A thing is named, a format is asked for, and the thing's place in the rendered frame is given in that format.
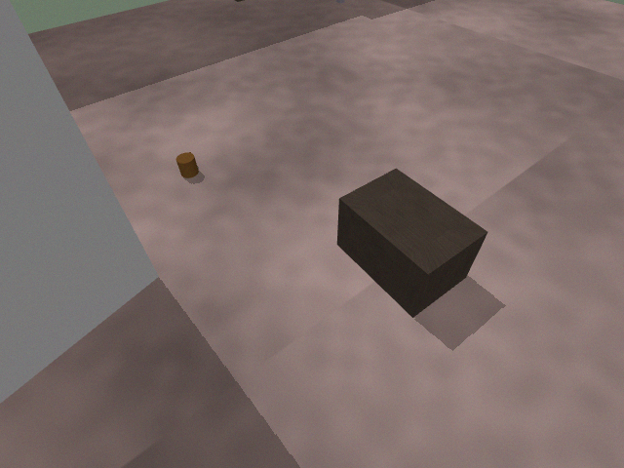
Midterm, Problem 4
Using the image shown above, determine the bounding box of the mug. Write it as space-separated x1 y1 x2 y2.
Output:
176 152 199 178

